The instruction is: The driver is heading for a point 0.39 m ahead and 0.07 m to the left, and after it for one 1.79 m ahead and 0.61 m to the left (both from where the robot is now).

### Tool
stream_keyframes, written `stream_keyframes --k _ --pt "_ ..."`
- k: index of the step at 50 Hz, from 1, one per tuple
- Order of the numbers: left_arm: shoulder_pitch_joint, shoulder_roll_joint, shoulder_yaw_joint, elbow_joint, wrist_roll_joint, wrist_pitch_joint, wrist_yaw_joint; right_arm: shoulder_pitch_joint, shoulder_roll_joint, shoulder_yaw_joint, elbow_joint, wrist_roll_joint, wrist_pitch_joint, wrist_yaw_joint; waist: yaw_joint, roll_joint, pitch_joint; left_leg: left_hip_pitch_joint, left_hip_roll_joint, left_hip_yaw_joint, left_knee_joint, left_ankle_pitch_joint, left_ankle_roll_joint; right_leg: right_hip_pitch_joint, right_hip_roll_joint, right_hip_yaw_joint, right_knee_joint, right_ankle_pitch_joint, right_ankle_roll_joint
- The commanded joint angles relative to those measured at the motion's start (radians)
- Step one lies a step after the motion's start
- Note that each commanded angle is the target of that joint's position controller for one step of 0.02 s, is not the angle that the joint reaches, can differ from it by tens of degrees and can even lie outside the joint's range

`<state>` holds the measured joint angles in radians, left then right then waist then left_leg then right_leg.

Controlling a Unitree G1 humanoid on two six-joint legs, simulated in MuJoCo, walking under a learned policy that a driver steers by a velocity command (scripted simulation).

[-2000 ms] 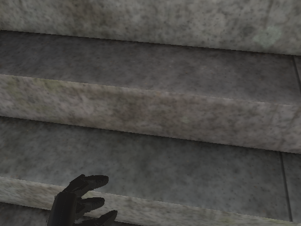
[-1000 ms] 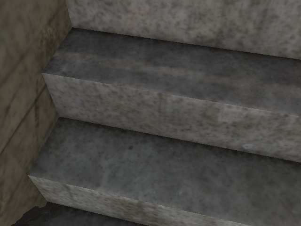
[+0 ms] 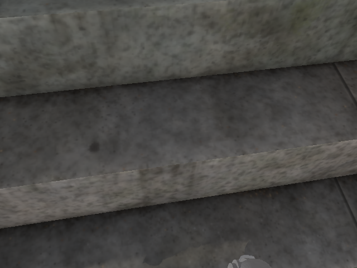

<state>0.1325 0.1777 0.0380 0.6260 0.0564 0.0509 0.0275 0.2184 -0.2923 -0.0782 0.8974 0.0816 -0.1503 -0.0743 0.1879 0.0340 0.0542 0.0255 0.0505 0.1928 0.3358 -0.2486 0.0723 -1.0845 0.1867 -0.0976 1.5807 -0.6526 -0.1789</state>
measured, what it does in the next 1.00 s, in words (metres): climbs: right foot 0.21 m higher, then left foot 0.21 m higher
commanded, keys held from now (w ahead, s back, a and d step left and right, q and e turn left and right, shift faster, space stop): w+shift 0.02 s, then shift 0.98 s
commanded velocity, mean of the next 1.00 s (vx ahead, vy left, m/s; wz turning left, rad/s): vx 0.26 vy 0.00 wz -0.04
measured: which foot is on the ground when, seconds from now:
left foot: down 0.00-0.00, up 0.02-0.42, down 0.44-1.00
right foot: up 0.00-0.00, down 0.02-0.46, up 0.48-1.00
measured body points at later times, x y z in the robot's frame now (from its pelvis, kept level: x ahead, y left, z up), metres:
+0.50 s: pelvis +0.14 +0.09 +0.25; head +0.18 +0.12 +0.70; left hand +0.18 +0.36 +0.10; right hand +0.39 -0.06 +0.19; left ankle +0.23 +0.21 -0.34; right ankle +0.09 -0.07 -0.47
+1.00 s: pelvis +0.18 +0.08 +0.31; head +0.19 +0.11 +0.76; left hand +0.19 +0.32 +0.15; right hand +0.34 -0.13 +0.20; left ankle +0.23 +0.21 -0.34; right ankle +0.13 -0.07 -0.34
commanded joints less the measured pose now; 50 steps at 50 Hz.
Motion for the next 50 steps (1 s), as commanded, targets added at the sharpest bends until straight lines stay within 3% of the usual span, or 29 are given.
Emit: stream_keyframes --k 1,2,3,4,5,6,8,9,10,11,14,16,17,18,19,21,22,23,24,25,26,28,30,33,36,40,45,47,50 --pt "0.388 0.255 0.063 -0.005 0.032 0.014 -0.009 -0.068 -0.258 -0.024 -0.204 0.058 -0.059 0.017 0.191 -0.161 -0.604 -0.466 0.146 -0.167 0.865 2.172 -0.01 1.076 -0.08 0.309 -0.562 0.012 -0.157" --pt "0.406 0.299 0.077 0.029 0.052 0.028 -0.01 -0.192 -0.187 -0.017 -0.23 -0.013 -0.058 0.084 0.18 -0.381 -0.663 -0.534 -0.203 -0.159 1.408 0.613 -0.005 1.017 -0.233 0.744 -1.027 0.038 -0.243" --pt "0.289 0.256 0.08 0.041 0.058 0.011 0.004 -0.276 -0.078 0.013 -0.306 -0.077 -0.048 0.088 0.119 -0.292 -0.659 -0.718 -0.307 -0.346 1.844 0.267 -0.036 1.087 -0.318 1.027 -1.101 0.26 -0.361" --pt "0.266 0.201 0.079 0.098 0.019 -0.01 0.017 -0.348 0.04 0.06 -0.393 -0.105 -0.026 0.079 0.045 -0.076 -0.5 -0.847 -0.241 -0.405 1.823 0.214 -0.007 1.066 -0.303 0.927 -1.009 0.385 -0.278" --pt "0.253 0.164 0.054 0.144 0.019 -0.036 0.038 -0.361 0.082 0.083 -0.443 -0.128 -0.01 0.079 0.012 0.012 -0.276 -0.978 -0.217 -0.429 1.776 0.073 -0.012 0.972 -0.28 0.848 -0.954 0.469 -0.23" --pt "0.193 0.171 0.054 0.146 0.022 -0.06 0.046 -0.323 0.062 0.078 -0.454 -0.132 -0.004 0.081 -0.026 0.067 -0.13 -1.091 -0.186 -0.443 1.702 -0.079 -0.03 0.95 -0.287 0.768 -0.924 0.627 -0.194" --pt "0.196 0.106 0.038 0.167 0.023 -0.106 0.045 -0.279 0.04 0.068 -0.472 -0.12 0.023 0.081 -0.053 0.05 -0.121 -1.125 -0.185 -0.399 1.817 -0.209 -0.054 0.992 -0.329 0.656 -1.032 0.792 -0.176" --pt "0.207 0.144 0.05 0.191 0.018 -0.123 0.041 -0.248 0.069 0.074 -0.499 -0.107 0.042 0.072 -0.084 -0.01 -0.139 -1.174 -0.171 -0.404 1.915 -0.3 -0.028 1.041 -0.358 0.606 -1.063 0.927 -0.166" --pt "0.208 0.153 0.054 0.187 0.002 -0.139 0.033 -0.242 0.081 0.081 -0.519 -0.112 0.047 0.063 -0.114 0.012 -0.138 -1.185 -0.135 -0.407 1.887 -0.35 0.007 1.057 -0.36 0.524 -1.111 0.988 -0.127" --pt "0.164 0.162 0.042 0.2 0.006 -0.15 0.018 -0.222 0.084 0.085 -0.517 -0.101 0.058 0.06 -0.16 0.046 -0.07 -1.142 -0.12 -0.348 1.736 -0.356 0.017 0.942 -0.344 0.408 -1.203 0.967 -0.086" --pt "0.22 0.212 0.053 0.23 0.033 -0.166 -0.003 -0.385 0.126 0.084 -0.603 -0.089 0.106 0.016 -0.118 -0.122 -0.039 -1.341 -0.111 -0.235 2.115 -0.482 -0.006 0.939 -0.44 0.35 -1.372 0.887 -0.106" --pt "0.2 0.173 0.043 0.27 -0.002 -0.151 0.0 -0.489 0.168 0.114 -0.682 -0.092 0.113 0.014 -0.167 -0.076 0.057 -1.334 -0.002 -0.222 1.772 -0.443 0.026 0.81 -0.374 0.21 -1.457 0.626 -0.003" --pt "0.198 0.175 0.037 0.247 -0.026 -0.136 0.019 -0.489 0.157 0.122 -0.706 -0.092 0.128 0.026 -0.17 -0.108 0.011 -1.148 0.032 -0.217 1.61 -0.382 0.032 0.739 -0.372 0.207 -1.535 0.769 -0.01" --pt "0.065 0.218 0.036 0.191 -0.042 -0.121 0.015 -0.38 0.167 0.139 -0.671 -0.083 0.142 0.039 -0.245 -0.078 -0.054 -0.698 0.018 -0.091 1.273 -0.26 0.041 0.514 -0.327 0.083 -1.658 0.905 -0.004" --pt "0.066 0.271 0.049 0.155 -0.073 -0.123 0.011 -0.344 0.19 0.141 -0.644 -0.072 0.151 0.034 -0.236 -0.172 -0.112 -0.473 -0.008 -0.089 1.183 -0.226 0.039 0.502 -0.349 0.099 -1.675 1.152 -0.015" --pt "0.083 0.319 0.074 0.162 -0.09 -0.123 -0.017 0.03 0.135 0.097 -0.428 -0.087 0.155 0.039 -0.299 -0.288 -0.353 -0.365 -0.092 0.036 1.123 -0.175 0.013 0.877 -0.359 0.005 -1.408 1.977 0.008" --pt "0.128 0.285 0.075 0.171 -0.108 -0.118 -0.032 0.079 0.119 0.09 -0.381 -0.085 0.133 0.036 -0.293 -0.279 -0.422 -0.384 -0.131 -0.034 0.872 -0.187 0.018 1.055 -0.344 0.015 -1.182 2.083 0.026" --pt "0.182 0.245 0.08 0.144 -0.107 -0.112 -0.037 0.134 0.05 0.065 -0.354 -0.107 0.129 0.028 -0.286 -0.09 -0.446 -0.319 -0.057 -0.347 0.665 -0.062 0.067 1.001 -0.312 0.096 -0.881 1.816 0.074" --pt "0.228 0.131 0.062 0.075 -0.075 -0.074 -0.058 0.058 -0.049 0.042 -0.327 -0.108 0.152 0.005 -0.237 0.401 -0.52 -0.247 0.162 -0.855 0.266 -0.282 0.186 0.725 -0.109 0.18 -0.552 0.715 0.132" --pt "0.262 0.072 0.055 0.09 -0.005 -0.047 -0.057 -0.121 -0.046 0.023 -0.374 -0.106 0.172 -0.002 -0.189 0.29 -0.55 -0.428 0.162 -1.045 0.073 -0.733 0.167 0.665 -0.058 0.402 -0.069 0.469 0.164" --pt "0.282 0.021 0.058 0.036 0.01 -0.037 -0.045 -0.272 -0.068 0.007 -0.382 -0.111 0.174 0.013 -0.101 0.279 -0.445 -0.519 0.176 -1.026 0.083 -0.754 0.109 0.551 -0.036 0.416 0.221 0.483 0.19" --pt "0.189 -0.003 0.022 0.001 0.033 -0.015 -0.004 -0.231 0.057 0.024 -0.202 -0.091 0.149 0.025 -0.062 -0.029 -0.009 -0.756 0.114 -0.642 0.314 -0.557 0.078 0.369 -0.102 0.303 0.164 0.561 0.153" --pt "0.269 -0.009 0.015 0.047 0.017 -0.008 -0.003 -0.174 0.118 0.039 -0.139 -0.105 0.124 0.027 -0.062 -0.053 -0.005 -0.774 0.082 -0.507 0.407 -0.397 0.097 0.404 -0.072 0.281 0.194 0.65 0.14" --pt "0.258 0.017 0.023 0.085 -0.025 -0.011 -0.015 -0.103 0.082 0.033 -0.112 -0.107 0.098 0.026 -0.096 -0.021 -0.036 -0.691 0.099 -0.472 0.355 -0.291 0.125 0.391 -0.037 0.269 0.202 0.677 0.132" --pt "0.263 0.022 0.028 0.113 -0.015 0.005 -0.006 -0.076 0.063 0.024 -0.107 -0.1 0.095 0.009 -0.108 0.065 -0.049 -0.627 0.139 -0.517 0.327 -0.287 0.158 0.377 -0.055 0.272 0.185 0.634 0.131" --pt "0.244 0.029 0.032 0.126 -0.004 0.022 -0.005 -0.074 0.047 0.015 -0.119 -0.086 0.095 -0.01 -0.142 0.087 -0.058 -0.553 0.182 -0.566 0.349 -0.218 0.17 0.35 -0.086 0.257 0.13 0.615 0.155" --pt "0.246 0.026 0.026 0.129 -0.005 0.041 -0.005 -0.078 0.016 0.003 -0.112 -0.099 0.093 -0.012 -0.147 0.097 -0.059 -0.55 0.197 -0.575 0.399 -0.243 0.171 0.389 -0.161 0.194 -0.002 0.584 0.154" --pt "0.248 0.019 0.02 0.12 -0.022 0.052 -0.018 -0.096 0.018 0.013 -0.121 -0.088 0.106 -0.02 -0.121 0.075 -0.066 -0.58 0.164 -0.54 0.433 -0.224 0.146 0.467 -0.207 0.172 -0.21 0.588 0.146" --pt "0.32 0.012 0.005 0.151 -0.041 0.042 -0.03 -0.137 0.039 0.034 -0.164 -0.109 0.132 -0.026 -0.092 0.092 -0.07 -0.571 0.127 -0.457 0.519 -0.102 0.1 0.668 -0.256 0.107 -0.826 0.627 0.113"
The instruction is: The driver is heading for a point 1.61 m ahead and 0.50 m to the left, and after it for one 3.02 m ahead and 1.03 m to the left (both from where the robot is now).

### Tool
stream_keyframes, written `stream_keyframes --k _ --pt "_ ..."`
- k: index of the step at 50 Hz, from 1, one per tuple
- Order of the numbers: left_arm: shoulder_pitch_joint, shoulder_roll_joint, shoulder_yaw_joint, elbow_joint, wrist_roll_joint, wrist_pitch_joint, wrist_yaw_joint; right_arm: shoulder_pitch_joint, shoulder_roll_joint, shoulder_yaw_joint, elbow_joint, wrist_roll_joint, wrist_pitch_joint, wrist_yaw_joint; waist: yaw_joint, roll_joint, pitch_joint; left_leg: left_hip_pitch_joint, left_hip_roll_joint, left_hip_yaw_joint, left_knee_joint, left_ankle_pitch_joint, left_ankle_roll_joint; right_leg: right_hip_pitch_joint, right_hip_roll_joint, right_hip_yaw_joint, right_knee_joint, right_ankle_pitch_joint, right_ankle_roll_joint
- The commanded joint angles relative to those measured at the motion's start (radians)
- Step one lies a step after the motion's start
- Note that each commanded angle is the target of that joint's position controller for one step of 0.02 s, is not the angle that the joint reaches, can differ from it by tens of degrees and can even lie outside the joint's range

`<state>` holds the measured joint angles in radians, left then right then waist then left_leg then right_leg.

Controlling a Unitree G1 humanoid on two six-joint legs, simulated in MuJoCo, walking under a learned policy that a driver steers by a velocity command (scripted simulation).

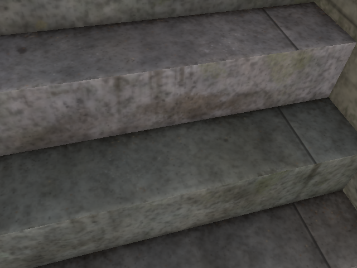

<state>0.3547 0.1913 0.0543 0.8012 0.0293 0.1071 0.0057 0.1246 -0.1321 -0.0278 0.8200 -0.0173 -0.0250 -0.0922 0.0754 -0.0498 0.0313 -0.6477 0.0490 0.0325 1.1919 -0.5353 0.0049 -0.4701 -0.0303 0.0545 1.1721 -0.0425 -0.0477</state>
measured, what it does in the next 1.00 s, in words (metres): goes down, backwards: right foot 0.21 m lower, then left foot 0.21 m higher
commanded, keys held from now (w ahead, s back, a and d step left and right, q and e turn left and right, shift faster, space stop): shift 1.00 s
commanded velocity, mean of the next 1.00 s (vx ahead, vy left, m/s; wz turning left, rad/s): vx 0.00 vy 0.00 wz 0.00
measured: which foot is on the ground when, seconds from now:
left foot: down 0.00-0.12, up 0.14-0.22, down 0.24-0.32, up 0.34-0.66, down 0.68-1.00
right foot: up 0.00-0.10, down 0.12-1.00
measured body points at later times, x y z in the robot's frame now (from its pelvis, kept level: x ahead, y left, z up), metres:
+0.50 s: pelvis -0.08 -0.08 -0.10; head -0.08 -0.11 +0.35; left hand -0.06 +0.16 -0.23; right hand +0.05 -0.28 -0.24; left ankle -0.14 +0.06 -0.56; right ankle -0.09 -0.17 -0.85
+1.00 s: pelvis -0.13 -0.05 -0.11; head -0.12 -0.03 +0.34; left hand -0.14 +0.18 -0.27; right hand -0.06 -0.26 -0.25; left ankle -0.16 +0.06 -0.85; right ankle -0.09 -0.18 -0.85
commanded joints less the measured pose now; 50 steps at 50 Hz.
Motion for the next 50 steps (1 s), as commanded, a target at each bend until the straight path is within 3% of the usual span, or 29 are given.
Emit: stream_keyframes --k 1,3,4,5,6,7,8,10,11,14,16,17,19,20,21,22,23,26,28,30,31,32,33,35,36,38,40,44,50 --pt "0.092 -0.01 -0.016 -0.008 -0.011 -0.031 -0.011 -0.022 -0.12 -0.017 -0.097 0.002 0.025 -0.02 0.008 0.175 -0.048 0.117 0.11 -0.276 -0.296 0.252 0.156 0.115 -0.043 -0.088 -0.614 0.139 -0.026" --pt "0.153 -0.055 -0.037 0.035 -0.016 -0.073 0.006 -0.026 -0.115 -0.013 -0.126 0.018 0.056 -0.052 0.022 0.146 -0.042 0.192 0.044 -0.173 -0.21 0.345 0.129 0.204 0.005 -0.196 -0.997 0.303 -0.005" --pt "0.191 -0.043 -0.033 0.086 -0.018 -0.085 0.008 -0.049 -0.084 -0.002 -0.171 0.029 0.05 -0.059 0.02 0.045 -0.025 0.227 0.021 -0.121 -0.095 0.498 0.124 0.217 0.023 -0.248 -1.111 0.564 -0.011" --pt "0.197 -0.046 -0.04 0.111 0.0 -0.101 0.012 0.006 -0.049 -0.001 -0.186 0.027 0.06 -0.063 -0.048 0.002 -0.056 0.227 -0.011 -0.104 0.018 0.59 0.126 0.313 0.021 -0.272 -1.17 0.624 -0.008" --pt "0.193 -0.019 -0.044 0.113 0.021 -0.112 0.014 0.03 -0.001 0.001 -0.199 0.042 0.08 -0.051 -0.076 -0.028 -0.106 0.168 -0.041 -0.056 0.188 0.488 0.11 0.383 -0.046 -0.201 -1.132 0.747 -0.014" --pt "0.32 0.017 -0.059 0.142 -0.003 -0.147 0.016 0.033 0.043 0.007 -0.201 0.062 0.087 -0.03 -0.018 -0.188 -0.171 0.03 -0.058 0.043 0.465 0.012 0.089 0.501 -0.183 -0.012 -0.994 1.402 0.008" --pt "0.275 0.113 -0.05 0.147 -0.004 -0.174 0.008 0.144 0.078 0.0 -0.157 0.065 0.076 0.007 -0.099 -0.3 -0.227 -0.086 -0.106 0.129 0.678 -0.204 0.02 0.627 -0.232 -0.039 -0.785 1.807 -0.038" --pt "0.151 0.155 -0.032 0.101 0.013 -0.164 0.03 0.075 0.077 0.023 -0.163 0.028 0.053 0.028 -0.085 -0.124 -0.175 -0.172 -0.056 0.093 0.553 -0.149 0.024 0.62 -0.229 -0.076 -0.823 1.541 -0.108" --pt "0.036 0.131 -0.036 0.073 0.036 -0.142 0.057 -0.041 0.096 0.047 -0.215 0.011 0.068 0.029 -0.129 -0.13 -0.125 -0.066 -0.07 0.125 0.339 -0.097 0.045 0.519 -0.174 -0.103 -0.901 1.418 -0.118" --pt "0.229 0.131 -0.025 0.094 0.023 -0.102 0.087 -0.058 0.02 0.036 -0.177 -0.009 0.113 0.025 -0.033 -0.083 -0.063 -0.117 -0.161 0.162 0.119 -0.404 0.042 0.638 -0.209 -0.026 -0.935 0.97 -0.056" --pt "0.368 0.096 -0.034 0.127 0.048 -0.095 0.079 -0.059 0.039 0.031 -0.167 0.002 0.11 0.01 -0.005 -0.059 -0.068 -0.259 -0.104 0.073 0.361 -0.256 0.059 0.631 -0.21 -0.011 -0.905 0.827 -0.044" --pt "0.326 0.11 -0.031 0.117 0.063 -0.104 0.071 -0.034 0.047 0.025 -0.168 0.0 0.112 0.005 -0.029 -0.104 -0.077 -0.303 -0.086 0.067 0.499 -0.289 0.058 0.605 -0.233 0.015 -0.895 0.666 -0.089" --pt "0.091 0.091 -0.055 0.047 0.081 -0.142 0.066 -0.019 0.112 0.025 -0.198 0.002 0.107 0.004 -0.106 -0.061 -0.117 -0.328 -0.077 -0.092 1.028 -0.046 0.029 0.456 -0.268 0.008 -0.855 0.682 -0.2" --pt "0.016 0.193 -0.009 0.013 0.043 -0.166 0.055 0.087 0.035 0.006 -0.213 -0.012 0.108 -0.003 -0.145 -0.088 -0.133 -0.308 -0.027 -0.109 0.984 0.112 -0.006 0.407 -0.316 0.059 -0.916 0.235 -0.255" --pt "-0.011 0.187 -0.004 0.022 0.009 -0.186 0.054 0.036 -0.018 -0.003 -0.243 -0.038 0.114 -0.006 -0.13 -0.149 -0.043 -0.364 0.027 -0.123 0.966 0.158 -0.019 0.334 -0.35 0.179 -1.02 -0.114 -0.276" --pt "-0.074 0.05 -0.049 0.011 -0.002 -0.189 0.058 0.041 -0.039 -0.01 -0.212 -0.029 0.117 0.01 -0.127 -0.027 0.018 -0.271 0.018 -0.154 0.919 0.336 -0.022 0.237 -0.272 0.12 -1.032 -0.137 -0.251" --pt "-0.063 0.047 -0.05 0.031 -0.002 -0.196 0.067 0.071 -0.046 -0.015 -0.172 -0.022 0.118 0.024 -0.116 0.028 0.019 -0.205 -0.005 -0.079 0.821 0.476 -0.017 0.203 -0.219 0.072 -0.976 -0.18 -0.235" --pt "-0.038 0.084 -0.041 0.039 0.012 -0.206 0.079 0.105 0.002 0.004 -0.144 -0.029 0.128 0.041 -0.098 -0.026 -0.01 -0.053 -0.006 -0.052 0.649 0.537 -0.009 0.177 -0.176 0.082 -0.922 -0.173 -0.208" --pt "-0.15 0.111 -0.034 -0.006 0.014 -0.187 0.08 0.108 -0.022 0.023 -0.159 -0.017 0.117 0.05 -0.138 -0.059 0.009 0.212 0.008 -0.033 -0.027 0.404 -0.01 0.085 -0.091 -0.021 -0.92 -0.218 -0.116" --pt "-0.058 0.143 -0.009 -0.018 0.016 -0.135 0.078 0.004 -0.055 0.016 -0.158 0.011 0.108 0.02 -0.027 -0.207 0.055 0.217 -0.094 0.061 -0.438 -0.058 -0.004 0.217 -0.141 0.083 -0.965 -0.265 -0.158" --pt "-0.004 0.142 0.001 -0.022 0.019 -0.109 0.085 0.064 -0.062 0.014 -0.127 0.018 0.106 0.003 -0.008 -0.261 0.021 0.276 -0.076 0.042 -0.61 -0.061 0.009 0.3 -0.189 0.14 -0.936 -0.183 -0.167" --pt "0.029 0.101 -0.001 -0.015 0.0 -0.098 0.082 0.195 -0.006 0.026 -0.069 0.015 0.093 -0.011 -0.04 -0.231 0.0 0.387 -0.055 0.043 -0.778 0.125 0.017 0.293 -0.198 0.132 -0.852 -0.027 -0.151" --pt "0.066 0.055 -0.003 -0.009 -0.01 -0.094 0.066 0.221 0.012 0.04 -0.025 0.017 0.071 -0.018 -0.014 -0.115 0.024 0.371 -0.041 -0.006 -0.95 0.274 0.001 0.331 -0.14 0.085 -0.722 0.045 -0.122" --pt "0.137 -0.04 -0.011 -0.017 -0.012 -0.097 0.021 0.178 -0.035 0.047 -0.037 0.014 0.026 -0.018 0.035 0.186 -0.098 0.593 0.185 -0.227 -0.792 0.999 0.009 0.085 -0.064 0.036 -0.553 -0.345 -0.026" --pt "0.106 -0.064 -0.022 -0.01 -0.015 -0.089 0.013 0.145 -0.037 0.047 -0.075 0.017 0.017 -0.015 -0.006 0.399 -0.122 0.433 0.245 -0.3 -0.827 0.806 0.15 0.138 -0.085 0.008 -0.559 -0.335 -0.004" --pt "0.0 -0.004 -0.02 -0.026 -0.022 -0.096 0.007 0.102 -0.053 0.046 -0.061 -0.001 0.002 -0.004 -0.021 0.213 -0.002 0.329 0.184 -0.311 -0.915 0.359 0.16 0.159 -0.061 -0.016 -0.618 -0.197 0.009" --pt "-0.017 0.02 -0.025 -0.022 -0.026 -0.101 0.002 0.151 -0.095 0.032 -0.048 0.008 0.0 0.003 -0.036 0.127 0.046 0.327 0.123 -0.25 -0.916 0.241 0.104 0.186 -0.07 -0.003 -0.759 -0.139 0.0" --pt "0.048 0.006 -0.015 0.016 -0.027 -0.101 0.009 0.218 -0.051 0.031 -0.029 0.007 -0.017 0.017 -0.043 0.144 0.031 0.433 0.066 -0.155 -0.881 0.354 0.071 0.186 -0.07 -0.003 -0.82 -0.088 -0.007" --pt "0.091 0.01 -0.011 0.054 -0.034 -0.1 0.014 0.253 -0.084 0.019 -0.006 0.001 -0.013 0.02 -0.053 0.065 0.027 0.433 0.06 -0.152 -0.892 0.262 0.08 0.212 -0.067 -0.013 -0.818 -0.11 0.003"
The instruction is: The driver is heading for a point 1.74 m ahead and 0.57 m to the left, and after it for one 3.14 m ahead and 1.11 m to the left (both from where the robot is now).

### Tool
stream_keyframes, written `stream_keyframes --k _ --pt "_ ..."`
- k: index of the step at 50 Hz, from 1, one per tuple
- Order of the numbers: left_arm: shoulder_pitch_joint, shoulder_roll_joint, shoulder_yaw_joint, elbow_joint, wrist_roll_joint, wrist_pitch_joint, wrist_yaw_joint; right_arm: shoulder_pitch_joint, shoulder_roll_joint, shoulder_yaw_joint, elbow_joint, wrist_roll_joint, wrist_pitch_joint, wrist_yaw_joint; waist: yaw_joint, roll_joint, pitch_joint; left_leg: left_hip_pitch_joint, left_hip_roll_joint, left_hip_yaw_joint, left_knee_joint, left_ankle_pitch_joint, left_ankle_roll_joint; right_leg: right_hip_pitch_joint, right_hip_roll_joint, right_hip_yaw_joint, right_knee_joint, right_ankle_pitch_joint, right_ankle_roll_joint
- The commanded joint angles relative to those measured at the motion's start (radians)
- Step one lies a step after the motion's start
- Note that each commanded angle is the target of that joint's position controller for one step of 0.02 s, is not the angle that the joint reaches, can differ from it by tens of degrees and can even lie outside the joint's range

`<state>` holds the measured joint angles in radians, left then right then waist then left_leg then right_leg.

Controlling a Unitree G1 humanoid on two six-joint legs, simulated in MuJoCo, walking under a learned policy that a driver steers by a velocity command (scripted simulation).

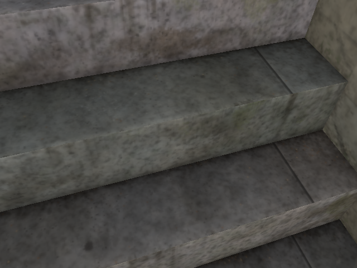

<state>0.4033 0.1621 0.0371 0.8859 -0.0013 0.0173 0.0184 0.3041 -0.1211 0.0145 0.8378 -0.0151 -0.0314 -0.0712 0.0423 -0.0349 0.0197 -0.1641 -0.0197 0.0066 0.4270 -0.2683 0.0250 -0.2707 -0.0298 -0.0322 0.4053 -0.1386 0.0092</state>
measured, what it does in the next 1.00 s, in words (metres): walks ahead: right foot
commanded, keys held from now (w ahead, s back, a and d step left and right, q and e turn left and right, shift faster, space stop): shift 0.54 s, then w+shift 0.12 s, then shift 0.32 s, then q+shift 0.02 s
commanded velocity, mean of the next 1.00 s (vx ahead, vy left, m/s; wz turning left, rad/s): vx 0.10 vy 0.00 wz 0.00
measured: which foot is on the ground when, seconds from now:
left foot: down 0.00-0.88, up 0.90-1.00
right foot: down 0.00-0.60, up 0.62-0.82, down 0.84-1.00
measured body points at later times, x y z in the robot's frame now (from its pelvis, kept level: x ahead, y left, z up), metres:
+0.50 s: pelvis +0.01 -0.01 +0.00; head +0.03 +0.00 +0.45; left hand +0.00 +0.21 -0.16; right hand +0.03 -0.23 -0.14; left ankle -0.03 +0.11 -0.74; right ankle +0.05 -0.13 -0.74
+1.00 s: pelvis +0.11 -0.09 -0.01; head +0.12 -0.12 +0.44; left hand +0.16 +0.13 -0.13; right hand +0.19 -0.33 -0.16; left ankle -0.01 +0.06 -0.61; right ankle +0.09 -0.19 -0.74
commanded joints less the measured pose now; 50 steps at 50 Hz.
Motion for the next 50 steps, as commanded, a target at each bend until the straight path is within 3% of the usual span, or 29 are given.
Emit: stream_keyframes --k 1,15,18,19,22,27,28,29,30,31,32,33,34,35,36,37,38,39,40,41,42,43,44,45,46,47,48,49,50 --pt "0.05 0.039 0.006 -0.026 -0.004 -0.01 0.005 0.073 -0.095 -0.023 -0.019 -0.001 -0.006 -0.001 -0.017 0.046 0.042 -0.059 0.128 -0.128 -0.132 -0.026 0.06 0.014 -0.068 0.073 -0.05 -0.021 -0.054" --pt "0.088 0.041 0.003 0.018 -0.004 -0.003 0.022 0.109 -0.086 -0.011 0.043 0.004 -0.003 0.0 -0.008 0.028 0.063 -0.068 0.114 -0.111 -0.115 0.034 0.05 0.065 -0.088 0.089 -0.079 -0.023 -0.063" --pt "0.084 0.034 -0.004 0.027 0.0 0.001 0.023 0.124 -0.076 -0.006 0.051 0.006 -0.011 0.004 -0.008 0.03 0.068 -0.072 0.116 -0.108 -0.114 0.057 0.047 0.078 -0.093 0.091 -0.083 -0.015 -0.066" --pt "0.086 0.051 0.002 0.031 0.004 -0.004 0.028 0.127 -0.096 -0.014 0.05 0.005 -0.011 -0.006 -0.018 0.041 0.07 -0.065 0.115 -0.116 -0.115 0.034 0.045 0.071 -0.093 0.092 -0.086 -0.014 -0.066" --pt "0.064 0.048 0.001 0.031 0.008 -0.008 0.03 0.135 -0.09 -0.011 0.054 0.012 -0.009 -0.014 -0.016 0.036 0.064 -0.067 0.116 -0.114 -0.105 0.041 0.042 0.075 -0.092 0.085 -0.089 -0.005 -0.062" --pt "0.06 0.046 0.0 0.02 0.013 -0.013 0.026 0.136 -0.085 -0.006 0.07 0.018 -0.001 -0.008 -0.013 0.032 0.055 -0.051 0.128 -0.111 -0.083 0.141 0.054 0.065 -0.102 0.074 -0.084 0.059 -0.069" --pt "0.066 0.042 0.001 0.023 0.016 -0.013 0.025 0.145 -0.088 -0.006 0.077 0.02 0.0 -0.008 -0.018 0.032 0.02 -0.04 0.117 -0.113 -0.097 0.022 0.066 0.072 -0.086 0.066 -0.083 -0.039 -0.076" --pt "0.052 0.061 0.013 0.015 0.019 -0.013 0.021 0.152 -0.13 -0.021 0.083 0.023 0.006 -0.008 -0.028 0.054 0.029 -0.045 0.106 -0.133 -0.1 -0.16 0.097 0.029 -0.045 0.033 -0.028 -0.205 -0.09" --pt "0.005 0.077 0.023 -0.015 0.017 -0.017 0.014 0.177 -0.198 -0.046 0.09 0.025 0.01 -0.003 -0.044 0.11 0.045 -0.024 0.136 -0.211 -0.13 -0.404 0.145 -0.098 -0.016 0.008 0.051 -0.338 -0.112" --pt "-0.091 0.064 0.019 -0.056 0.019 -0.023 0.007 0.182 -0.237 -0.063 0.08 0.031 0.013 -0.001 -0.089 0.168 0.102 0.029 0.198 -0.326 -0.187 -0.563 0.197 -0.311 -0.011 -0.02 0.163 -0.315 -0.118" --pt "-0.206 0.026 0.008 -0.116 0.02 -0.032 0.0 0.191 -0.262 -0.078 0.079 0.038 0.011 0.002 -0.126 0.249 0.149 0.036 0.303 -0.47 -0.265 -0.679 0.261 -0.463 -0.024 -0.058 0.327 -0.174 -0.116" --pt "-0.274 0.033 0.012 -0.167 0.034 -0.034 -0.004 0.183 -0.279 -0.093 0.074 0.03 0.0 0.002 -0.152 0.275 0.17 -0.005 0.39 -0.557 -0.336 -0.708 0.316 -0.553 -0.043 -0.055 0.566 -0.153 -0.101" --pt "-0.256 0.065 0.028 -0.174 0.057 -0.035 -0.012 0.164 -0.254 -0.1 0.075 0.012 -0.01 -0.01 -0.135 0.233 0.131 0.071 0.409 -0.582 -0.326 -0.546 0.352 -0.68 -0.074 0.004 0.798 -0.208 -0.091" --pt "-0.215 0.053 0.03 -0.176 0.054 -0.043 -0.018 0.142 -0.241 -0.103 0.075 -0.004 -0.027 -0.014 -0.099 0.186 0.079 0.125 0.385 -0.51 -0.285 -0.357 0.343 -0.724 -0.074 0.043 0.997 -0.251 -0.077" --pt "-0.171 0.045 0.025 -0.168 0.049 -0.064 -0.035 0.148 -0.234 -0.104 0.09 -0.001 -0.038 -0.018 -0.067 0.12 0.034 0.156 0.34 -0.421 -0.278 -0.235 0.319 -0.722 -0.07 0.064 1.053 -0.251 -0.071" --pt "-0.119 0.029 0.013 -0.178 0.051 -0.075 -0.051 0.09 -0.209 -0.095 0.077 -0.005 -0.047 -0.032 -0.014 0.085 0.01 0.116 0.304 -0.322 -0.265 -0.118 0.288 -0.616 -0.095 0.073 0.883 -0.245 -0.063" --pt "-0.12 0.027 0.005 -0.176 0.042 -0.077 -0.06 0.01 -0.173 -0.082 0.053 -0.006 -0.049 -0.036 0.007 0.05 0.034 0.03 0.249 -0.199 -0.252 0.08 0.237 -0.455 -0.081 0.044 0.68 -0.236 -0.066" --pt "-0.066 0.033 0.006 -0.145 0.023 -0.069 -0.051 -0.041 -0.18 -0.079 0.042 -0.011 -0.046 -0.035 0.014 0.043 0.037 -0.048 0.212 -0.111 -0.234 0.258 0.21 -0.271 -0.041 0.0 0.504 -0.222 -0.079" --pt "-0.035 0.024 0.008 -0.144 0.016 -0.048 -0.034 -0.013 -0.186 -0.077 0.051 -0.007 -0.043 -0.038 0.018 0.086 0.013 -0.026 0.223 -0.118 -0.194 0.458 0.224 -0.166 -0.013 -0.033 0.363 -0.217 -0.098" --pt "0.079 0.018 0.015 -0.09 0.014 -0.049 -0.004 -0.04 -0.192 -0.077 0.059 0.002 -0.045 -0.032 0.086 0.158 -0.05 -0.03 0.249 -0.103 -0.044 0.859 0.236 0.011 0.003 -0.06 0.283 -0.06 -0.135" --pt "0.182 0.007 0.009 -0.064 0.017 -0.054 0.016 -0.047 -0.232 -0.087 0.064 0.035 -0.047 -0.005 0.139 0.129 -0.101 0.022 0.207 -0.053 0.14 0.977 0.202 0.104 0.019 -0.052 0.046 0.065 -0.151" --pt "0.145 0.071 0.016 -0.051 0.037 -0.042 0.044 0.047 -0.196 -0.076 0.105 0.034 -0.049 0.029 0.07 0.039 -0.147 -0.055 0.163 -0.056 0.265 0.569 0.157 0.219 0.034 -0.035 0.069 -0.026 -0.106" --pt "0.129 0.078 0.016 -0.06 0.042 -0.061 0.036 0.012 -0.153 -0.062 0.089 0.033 -0.066 0.054 0.082 0.033 -0.05 -0.089 0.132 -0.068 0.343 0.418 0.115 0.183 -0.033 0.002 -0.068 0.317 -0.081" --pt "0.081 0.141 0.013 -0.05 0.052 -0.07 0.047 0.093 -0.061 -0.037 0.08 0.024 -0.078 0.051 -0.024 -0.144 -0.04 -0.286 0.077 -0.035 0.515 0.022 0.049 0.337 -0.214 0.163 0.036 1.187 -0.084" --pt "0.172 0.152 0.01 -0.047 0.055 -0.057 0.045 0.19 -0.08 -0.041 0.115 0.056 -0.058 0.052 0.007 -0.218 -0.209 -0.272 0.046 -0.073 0.765 -0.154 -0.016 0.379 -0.341 0.271 0.064 1.596 -0.166" --pt "0.099 0.109 -0.008 -0.076 0.054 -0.058 0.035 0.171 -0.098 -0.047 0.116 0.068 -0.033 0.047 0.004 -0.15 -0.248 -0.255 0.064 -0.1 0.971 -0.137 -0.05 0.28 -0.374 0.332 0.001 1.431 -0.226" --pt "-0.012 0.106 -0.018 -0.078 0.045 -0.073 0.023 0.109 -0.081 -0.043 0.108 0.039 -0.016 0.035 -0.032 -0.075 -0.142 -0.266 0.067 -0.095 1.103 -0.114 -0.067 0.144 -0.328 0.271 -0.023 1.21 -0.272" --pt "-0.088 0.122 -0.017 -0.08 0.049 -0.081 0.021 0.042 -0.084 -0.049 0.085 0.02 -0.012 0.03 -0.045 -0.061 -0.078 -0.34 0.045 -0.083 1.207 -0.112 -0.059 0.117 -0.287 0.213 -0.023 1.054 -0.278" --pt "-0.095 0.102 -0.031 -0.066 0.049 -0.091 0.027 -0.018 -0.095 -0.058 0.051 0.007 0.001 0.026 -0.049 -0.028 -0.036 -0.398 0.02 -0.094 1.269 -0.112 -0.046 0.116 -0.257 0.164 -0.027 0.999 -0.272"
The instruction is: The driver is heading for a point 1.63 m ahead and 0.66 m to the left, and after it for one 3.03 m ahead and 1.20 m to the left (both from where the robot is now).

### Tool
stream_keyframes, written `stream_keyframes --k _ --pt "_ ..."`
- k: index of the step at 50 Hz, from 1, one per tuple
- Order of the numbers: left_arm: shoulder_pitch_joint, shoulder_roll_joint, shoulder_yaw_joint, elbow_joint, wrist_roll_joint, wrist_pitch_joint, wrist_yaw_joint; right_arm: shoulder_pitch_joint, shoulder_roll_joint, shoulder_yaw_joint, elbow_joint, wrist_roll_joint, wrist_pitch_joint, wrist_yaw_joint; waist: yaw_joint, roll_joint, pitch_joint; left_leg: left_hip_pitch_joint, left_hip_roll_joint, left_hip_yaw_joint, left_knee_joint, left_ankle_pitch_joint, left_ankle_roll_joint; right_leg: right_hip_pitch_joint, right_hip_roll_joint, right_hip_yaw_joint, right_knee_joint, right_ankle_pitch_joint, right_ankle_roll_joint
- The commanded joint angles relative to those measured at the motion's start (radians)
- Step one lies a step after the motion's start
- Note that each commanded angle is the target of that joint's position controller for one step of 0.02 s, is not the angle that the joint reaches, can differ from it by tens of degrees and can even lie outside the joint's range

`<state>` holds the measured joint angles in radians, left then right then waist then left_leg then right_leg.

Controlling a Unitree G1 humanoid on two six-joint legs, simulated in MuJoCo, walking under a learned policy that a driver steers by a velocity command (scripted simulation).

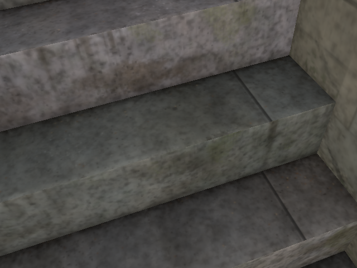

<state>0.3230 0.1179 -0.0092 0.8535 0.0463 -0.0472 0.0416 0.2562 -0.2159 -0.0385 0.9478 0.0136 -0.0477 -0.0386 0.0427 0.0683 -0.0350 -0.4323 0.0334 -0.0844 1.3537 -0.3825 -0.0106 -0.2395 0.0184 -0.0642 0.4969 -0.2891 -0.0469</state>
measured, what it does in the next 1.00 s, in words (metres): climbs, turning left: left foot 0.21 m higher, then right foot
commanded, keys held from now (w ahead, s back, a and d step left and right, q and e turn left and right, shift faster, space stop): q+shift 0.50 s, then w+q+shift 0.22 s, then w+shift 0.26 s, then shift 0.02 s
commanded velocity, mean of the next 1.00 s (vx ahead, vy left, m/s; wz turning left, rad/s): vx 0.31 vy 0.00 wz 0.66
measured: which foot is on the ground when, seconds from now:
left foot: up 0.00-0.44, down 0.46-0.86, up 0.88-1.00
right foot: down 0.00-0.52, up 0.54-0.84, down 0.86-1.00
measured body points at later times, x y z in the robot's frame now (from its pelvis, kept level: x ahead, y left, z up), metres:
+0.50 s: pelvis +0.01 +0.03 +0.03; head +0.08 +0.06 +0.47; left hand -0.01 +0.33 -0.10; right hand +0.33 -0.07 -0.03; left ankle +0.05 +0.17 -0.53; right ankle -0.01 -0.09 -0.73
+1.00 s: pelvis +0.09 +0.07 +0.15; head +0.11 +0.10 +0.60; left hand +0.08 +0.34 +0.04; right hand +0.36 -0.01 +0.06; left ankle -0.02 +0.13 -0.38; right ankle +0.14 -0.03 -0.53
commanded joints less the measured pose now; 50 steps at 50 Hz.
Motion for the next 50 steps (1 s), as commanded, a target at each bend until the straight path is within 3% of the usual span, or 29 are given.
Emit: stream_keyframes --k 1,6,9,13,17,20,21,22,23,24,25,26,27,28,30,31,33,34,37,40,41,42,43,44,45,46,47,48,50 --pt "0.007 0.121 0.004 -0.029 0.012 -0.033 0.005 0.033 -0.003 -0.008 -0.061 -0.021 0.031 -0.002 -0.05 -0.097 0.034 -0.145 -0.063 0.004 0.373 0.019 0.009 0.082 -0.29 0.128 -0.14 1.108 -0.206" --pt "0.07 0.175 0.035 -0.032 0.027 -0.049 0.029 -0.1 -0.019 -0.025 -0.208 -0.021 0.06 -0.027 -0.018 -0.186 -0.006 -0.378 -0.083 0.001 0.683 -0.008 0.065 0.266 -0.346 0.053 -0.181 0.985 -0.188" --pt "0.147 0.196 0.059 -0.028 0.008 -0.044 0.045 -0.241 0.003 -0.025 -0.327 -0.051 0.073 -0.029 0.004 -0.153 0.042 -0.701 -0.072 -0.024 0.869 -0.115 0.077 0.372 -0.41 0.069 -0.228 0.579 -0.188" --pt "0.16 0.197 0.074 -0.092 -0.005 -0.052 0.052 -0.35 0.053 -0.025 -0.455 -0.048 0.097 -0.01 0.002 -0.11 0.077 -0.877 -0.06 0.002 0.967 -0.074 0.056 0.309 -0.423 0.009 -0.263 0.391 -0.145" --pt "0.018 0.246 0.088 -0.134 -0.021 -0.04 0.042 -0.397 0.047 -0.02 -0.55 -0.047 0.126 -0.002 -0.113 -0.141 0.075 -0.687 0.011 0.101 0.601 -0.029 0.022 0.1 -0.329 -0.15 -0.285 0.554 -0.14" --pt "0.038 0.32 0.123 -0.139 -0.008 -0.022 0.031 -0.414 0.074 -0.005 -0.574 -0.057 0.128 0.007 -0.08 -0.216 -0.037 -0.749 0.095 0.111 0.369 -0.11 0.017 0.358 -0.327 -0.147 -0.243 0.626 -0.174" --pt "0.034 0.378 0.138 -0.173 -0.023 -0.006 0.02 -0.402 0.088 0.022 -0.576 -0.03 0.131 0.014 -0.031 -0.288 -0.068 -0.616 0.071 0.142 0.078 -0.565 0.064 0.364 -0.374 -0.157 -0.282 0.673 -0.185" --pt "0.012 0.377 0.144 -0.198 -0.022 0.008 0.02 -0.331 0.073 0.025 -0.551 -0.022 0.148 0.008 -0.04 -0.302 -0.105 -0.41 0.039 0.192 0.006 -0.547 0.088 0.313 -0.369 -0.193 -0.231 0.934 -0.182" --pt "-0.024 0.398 0.142 -0.197 -0.036 0.007 0.013 -0.252 0.04 0.015 -0.538 -0.016 0.155 -0.007 -0.068 -0.267 -0.155 -0.276 -0.015 0.223 -0.063 -0.446 0.115 0.315 -0.384 -0.205 -0.146 1.168 -0.172" --pt "-0.021 0.411 0.135 -0.164 -0.036 0.014 -0.011 -0.174 -0.033 -0.019 -0.469 -0.01 0.145 -0.041 -0.092 -0.069 -0.258 -0.064 -0.13 0.241 -0.071 -0.205 0.167 0.218 -0.302 -0.265 -0.014 1.356 -0.141" --pt "-0.056 0.44 0.141 -0.176 -0.031 0.018 -0.024 -0.054 -0.048 -0.038 -0.445 -0.012 0.139 -0.063 -0.178 -0.024 -0.304 0.121 -0.164 0.153 -0.248 -0.178 0.197 0.089 -0.239 -0.269 0.19 1.197 -0.095" --pt "-0.281 0.427 0.135 -0.291 -0.013 0.002 -0.036 0.085 -0.111 -0.069 -0.455 -0.024 0.157 -0.097 -0.322 0.064 -0.34 0.338 -0.107 -0.176 -0.365 -0.234 0.269 -0.277 -0.147 -0.178 0.459 0.535 -0.074" --pt "-0.359 0.293 0.101 -0.349 0.012 -0.014 -0.066 0.033 -0.169 -0.096 -0.498 -0.048 0.165 -0.105 -0.3 0.111 -0.311 0.257 -0.034 -0.514 -0.656 -0.442 0.367 -0.446 -0.02 -0.02 0.924 -0.109 -0.026" --pt "-0.485 0.149 0.049 -0.436 0.022 -0.028 -0.099 -0.074 -0.171 -0.075 -0.517 -0.061 0.159 -0.104 -0.252 0.166 -0.243 0.072 0.046 -0.709 -0.745 -0.419 0.393 -0.594 0.059 0.139 1.379 -0.066 0.006" --pt "-0.408 0.059 0.01 -0.473 0.025 -0.03 -0.099 -0.172 -0.086 -0.043 -0.466 -0.088 0.128 -0.074 -0.106 0.117 -0.05 -0.24 -0.041 -0.583 -0.635 -0.333 0.28 -0.605 0.07 0.246 1.537 -0.055 0.02" --pt "-0.298 0.068 0.012 -0.431 0.036 -0.024 -0.096 -0.186 -0.066 -0.039 -0.438 -0.078 0.097 -0.057 -0.065 0.037 0.023 -0.256 -0.063 -0.519 -0.602 -0.294 0.271 -0.633 0.09 0.197 1.576 -0.004 0.023" --pt "-0.268 0.12 0.018 -0.405 0.038 -0.014 -0.076 -0.121 -0.034 -0.029 -0.36 -0.06 0.042 -0.026 -0.053 0.014 0.034 -0.264 -0.099 -0.466 -0.594 -0.211 0.274 -0.66 0.107 0.153 1.659 0.093 0.041" --pt "-0.306 0.115 0.019 -0.421 0.04 -0.017 -0.066 -0.079 -0.069 -0.037 -0.312 -0.067 0.016 -0.019 -0.052 0.04 0.03 -0.25 -0.079 -0.503 -0.669 -0.265 0.29 -0.684 0.073 0.183 1.599 0.098 0.035" --pt "-0.37 0.189 0.03 -0.415 0.007 0.007 -0.06 -0.132 -0.058 -0.036 -0.325 -0.055 -0.002 -0.036 -0.057 -0.005 0.026 -0.335 -0.075 -0.443 -0.643 -0.044 0.298 -0.564 0.065 0.184 1.476 0.075 0.078" --pt "-0.376 0.155 0.012 -0.415 -0.02 0.026 -0.04 -0.213 -0.038 -0.031 -0.368 -0.072 -0.005 -0.055 -0.02 -0.082 0.038 -0.453 -0.043 -0.405 -0.596 0.034 0.263 -0.427 0.031 0.152 1.155 0.061 0.066" --pt "-0.325 0.13 -0.008 -0.407 -0.032 0.022 -0.033 -0.259 -0.014 -0.02 -0.398 -0.091 -0.003 -0.066 0.007 -0.093 -0.005 -0.442 -0.027 -0.411 -0.644 0.042 0.205 -0.33 -0.048 0.22 0.751 -0.024 0.019" --pt "-0.193 0.102 -0.018 -0.352 -0.068 0.041 -0.024 -0.231 -0.005 -0.014 -0.394 -0.107 0.03 -0.067 0.046 -0.111 -0.061 -0.419 -0.134 -0.216 -0.709 0.046 0.134 -0.07 0.05 -0.033 0.26 -0.331 0.021" --pt "-0.143 0.038 -0.015 -0.305 -0.09 0.056 -0.015 -0.157 0.039 -0.018 -0.347 -0.083 0.056 -0.074 0.053 -0.197 -0.044 -0.477 -0.241 -0.169 -0.375 -0.143 0.124 0.126 0.036 -0.098 0.04 -0.073 0.005" --pt "-0.047 -0.015 -0.016 -0.216 -0.085 0.046 -0.001 -0.037 0.067 -0.002 -0.309 -0.089 0.058 -0.064 0.071 -0.3 -0.12 -0.408 -0.302 -0.131 0.0 -0.252 0.147 0.222 -0.027 -0.038 -0.084 0.191 -0.04" --pt "-0.198 0.002 -0.021 -0.278 0.002 0.003 0.005 -0.08 0.001 -0.02 -0.396 -0.053 0.061 -0.027 -0.029 -0.375 -0.178 -0.592 -0.296 -0.089 0.411 -0.206 0.051 0.382 -0.108 0.234 0.3 0.438 -0.125" --pt "-0.276 0.195 0.055 -0.315 -0.024 -0.029 0.019 0.003 -0.017 -0.016 -0.425 -0.058 0.051 -0.006 -0.112 -0.329 -0.229 -0.654 -0.121 -0.153 0.459 0.018 0.04 0.259 -0.346 0.717 0.022 -0.128 -0.248" --pt "-0.269 0.175 0.065 -0.339 -0.023 -0.053 0.037 -0.063 -0.026 -0.008 -0.425 -0.078 0.043 0.006 -0.067 -0.115 -0.162 -0.661 -0.078 -0.159 0.496 0.171 0.001 0.165 -0.401 0.845 -0.1 -0.396 -0.272" --pt "-0.267 0.173 0.077 -0.307 -0.012 -0.072 0.029 -0.146 -0.021 -0.009 -0.444 -0.1 0.035 0.018 -0.043 -0.004 -0.109 -0.696 -0.093 -0.204 0.507 0.31 0.001 0.15 -0.339 0.819 0.003 -0.414 -0.223" --pt "-0.099 0.201 0.086 -0.213 -0.013 -0.1 0.021 -0.279 -0.001 0.003 -0.48 -0.089 0.022 0.041 0.035 0.025 -0.059 -0.711 -0.117 -0.168 0.516 0.276 0.029 0.169 -0.272 0.621 -0.006 -0.241 -0.218"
